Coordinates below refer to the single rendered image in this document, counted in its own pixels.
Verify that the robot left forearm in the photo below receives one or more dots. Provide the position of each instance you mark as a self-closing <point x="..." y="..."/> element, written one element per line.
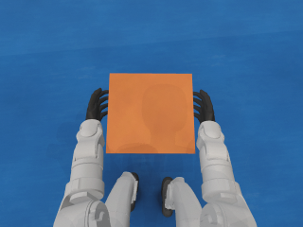
<point x="86" y="182"/>

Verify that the robot right forearm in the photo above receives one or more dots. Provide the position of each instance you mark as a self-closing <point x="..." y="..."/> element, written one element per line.
<point x="217" y="172"/>

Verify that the right robot upper arm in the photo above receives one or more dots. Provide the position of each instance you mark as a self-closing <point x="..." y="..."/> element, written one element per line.
<point x="220" y="214"/>

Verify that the robot right hand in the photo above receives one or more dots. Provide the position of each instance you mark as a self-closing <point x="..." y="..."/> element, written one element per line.
<point x="206" y="112"/>

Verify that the right robot shin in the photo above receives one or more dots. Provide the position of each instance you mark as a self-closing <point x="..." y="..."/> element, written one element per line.
<point x="178" y="179"/>

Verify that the left robot upper arm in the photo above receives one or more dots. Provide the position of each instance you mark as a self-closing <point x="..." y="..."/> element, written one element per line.
<point x="93" y="213"/>

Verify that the robot left hand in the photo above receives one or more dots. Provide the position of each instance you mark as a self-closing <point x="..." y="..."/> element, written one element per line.
<point x="94" y="108"/>

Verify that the robot left foot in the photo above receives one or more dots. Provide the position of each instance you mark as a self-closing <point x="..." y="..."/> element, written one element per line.
<point x="137" y="179"/>

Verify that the carton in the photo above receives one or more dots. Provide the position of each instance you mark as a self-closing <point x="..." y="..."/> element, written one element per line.
<point x="150" y="113"/>

